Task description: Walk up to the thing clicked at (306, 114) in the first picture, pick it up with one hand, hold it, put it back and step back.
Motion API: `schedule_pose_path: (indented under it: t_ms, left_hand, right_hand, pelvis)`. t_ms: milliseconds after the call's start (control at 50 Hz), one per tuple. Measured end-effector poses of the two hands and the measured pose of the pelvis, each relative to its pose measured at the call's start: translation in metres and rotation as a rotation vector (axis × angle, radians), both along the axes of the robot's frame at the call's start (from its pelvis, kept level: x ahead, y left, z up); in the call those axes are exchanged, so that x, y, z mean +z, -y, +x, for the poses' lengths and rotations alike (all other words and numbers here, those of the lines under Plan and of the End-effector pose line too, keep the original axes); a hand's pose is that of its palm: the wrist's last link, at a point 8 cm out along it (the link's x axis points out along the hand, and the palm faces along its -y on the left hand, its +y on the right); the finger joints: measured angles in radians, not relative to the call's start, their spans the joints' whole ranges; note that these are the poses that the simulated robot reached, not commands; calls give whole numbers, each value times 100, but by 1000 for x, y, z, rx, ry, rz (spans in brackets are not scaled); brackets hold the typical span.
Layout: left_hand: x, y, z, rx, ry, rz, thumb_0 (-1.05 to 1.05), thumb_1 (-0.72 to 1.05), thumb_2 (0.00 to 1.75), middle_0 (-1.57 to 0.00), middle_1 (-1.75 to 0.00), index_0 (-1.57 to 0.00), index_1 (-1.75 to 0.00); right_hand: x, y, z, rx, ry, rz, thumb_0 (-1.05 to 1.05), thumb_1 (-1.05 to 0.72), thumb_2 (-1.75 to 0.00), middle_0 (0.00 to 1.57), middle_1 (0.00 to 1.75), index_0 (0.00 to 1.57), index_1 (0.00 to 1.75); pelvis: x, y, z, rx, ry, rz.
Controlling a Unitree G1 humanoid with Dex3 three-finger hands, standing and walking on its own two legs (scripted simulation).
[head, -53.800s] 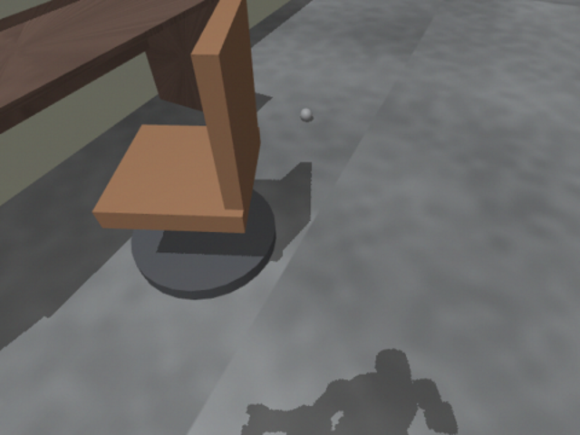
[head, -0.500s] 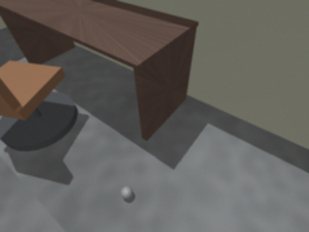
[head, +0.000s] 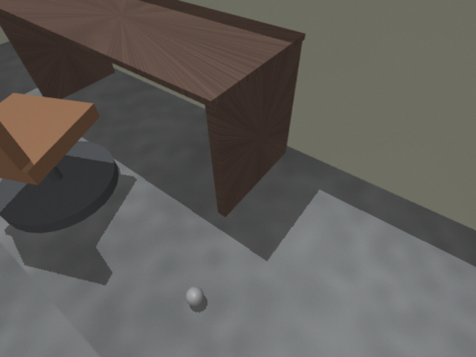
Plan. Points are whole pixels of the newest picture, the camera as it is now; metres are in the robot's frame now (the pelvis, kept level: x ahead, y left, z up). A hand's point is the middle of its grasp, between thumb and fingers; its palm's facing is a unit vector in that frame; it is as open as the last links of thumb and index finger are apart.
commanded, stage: stand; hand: left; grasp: from above
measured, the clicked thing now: (194, 296) +0.48 +0.21 -0.74
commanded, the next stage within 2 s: step back in 0.06 s
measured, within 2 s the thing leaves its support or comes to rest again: neither
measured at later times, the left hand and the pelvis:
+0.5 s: hand out of the picture +0.09 +0.31 -0.18, palm faces +0.00 -0.93 -0.37, open 7.3 cm; pelvis -0.07 +0.04 -0.02, yaw +0 degrees
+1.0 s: hand out of the picture -0.06 +0.29 -0.15, palm faces -0.02 -0.91 -0.42, open 7.3 cm; pelvis -0.18 +0.03 -0.02, yaw -1 degrees
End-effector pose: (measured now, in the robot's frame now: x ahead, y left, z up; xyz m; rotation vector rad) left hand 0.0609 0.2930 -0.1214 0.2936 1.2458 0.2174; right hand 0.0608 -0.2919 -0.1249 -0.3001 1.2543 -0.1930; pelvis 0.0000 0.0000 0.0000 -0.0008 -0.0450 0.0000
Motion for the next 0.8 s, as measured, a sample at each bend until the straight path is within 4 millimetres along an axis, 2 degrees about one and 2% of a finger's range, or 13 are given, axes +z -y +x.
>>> schedule_pose_path:
  t_ms: [100, 260, 380, 460, 520, 620, 740, 800]
  left_hand:
    - [-1, -2, 0, 15, 4, 1, 0, 91, 90, -20, -30, -21, -30]
    - [-7, -25, 1, 1, 39, 41, 0, 91, 90, -20, -30, -21, -30]
    - [-23, -52, 21, -40, 115, 42, 0, 90, 90, -20, -30, -21, -30]
    - [-23, -57, 22, -41, 144, 45, 0, 91, 90, -20, -30, -21, -30]
    - [-22, -54, 10, -62, 125, 39, 0, 91, 90, -20, -30, -20, -30]
    - [-21, -48, -25, -104, 55, 39, 0, 91, 90, -20, -30, -20, -30]
    - [-20, -36, -66, -120, 37, 62, 0, 91, 90, -20, -30, -21, -30]
    - [-12, -29, -93, -116, 33, 62, 0, 91, 90, -20, -30, -21, -30]
  right_hand:
    - [-1, 2, 1, -6, -1, 4, 0, -90, -90, 20, 30, 20, 30]
    - [-4, 12, -1, -6, 27, -40, 0, -90, -90, 20, 30, 20, 30]
    - [-4, 2, -30, -1, 21, -102, 0, -91, -90, 20, 30, 20, 30]
    - [0, -12, -58, 8, -31, -104, 0, -91, -90, 20, 30, 20, 30]
    - [3, -18, -70, -3, -24, -102, 0, -90, -90, 20, 30, 20, 30]
    - [0, -23, -83, -27, 52, -83, 0, -90, -90, 20, 30, 20, 30]
    - [-20, -10, -105, -34, 91, -45, 0, -90, -90, 20, 30, 20, 30]
    - [-23, -4, -119, -52, 79, -32, 0, -90, -90, 20, 30, 20, 30]
  pelvis:
    - [-2, 0, -2, 2, -6, -2]
    - [-16, -10, -31, 12, -3, -6]
    - [-33, -35, -47, 23, -14, -9]
    - [-28, -38, -63, 23, -13, -10]
    - [-23, -40, -72, 0, -21, -11]
    - [-23, -40, -91, -46, -15, -9]
    - [-34, -27, -121, -79, -7, -3]
    - [-30, -22, -134, -66, 2, -6]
